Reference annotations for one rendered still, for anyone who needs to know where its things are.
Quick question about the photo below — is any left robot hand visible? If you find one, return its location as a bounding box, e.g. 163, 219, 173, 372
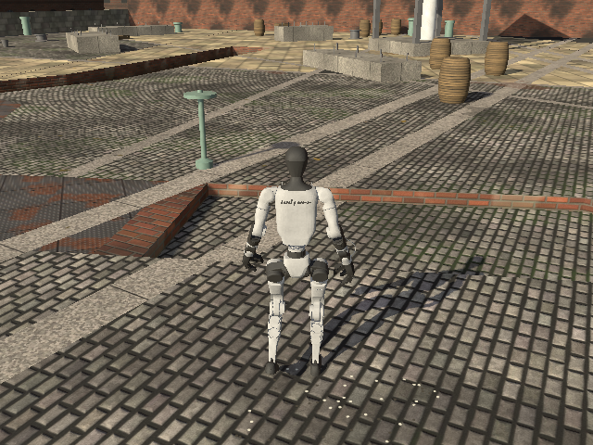
242, 253, 264, 272

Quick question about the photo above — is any robot left thigh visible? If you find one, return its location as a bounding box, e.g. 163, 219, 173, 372
266, 259, 285, 316

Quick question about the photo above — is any robot left upper arm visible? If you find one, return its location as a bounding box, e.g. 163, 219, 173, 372
252, 186, 277, 237

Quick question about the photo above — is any robot left forearm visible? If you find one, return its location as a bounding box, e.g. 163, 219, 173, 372
244, 223, 261, 257

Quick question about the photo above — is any right robot hand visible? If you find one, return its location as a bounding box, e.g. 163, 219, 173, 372
334, 262, 355, 285

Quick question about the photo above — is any humanoid robot head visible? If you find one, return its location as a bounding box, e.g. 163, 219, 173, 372
281, 146, 312, 191

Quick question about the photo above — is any robot right forearm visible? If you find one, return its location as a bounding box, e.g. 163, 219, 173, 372
333, 224, 352, 265

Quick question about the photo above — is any robot right upper arm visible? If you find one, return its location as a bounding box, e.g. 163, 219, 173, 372
316, 186, 341, 239

